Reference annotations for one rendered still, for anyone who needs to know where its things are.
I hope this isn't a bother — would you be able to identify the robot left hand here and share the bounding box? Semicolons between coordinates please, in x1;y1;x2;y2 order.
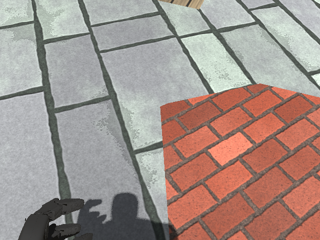
18;198;93;240

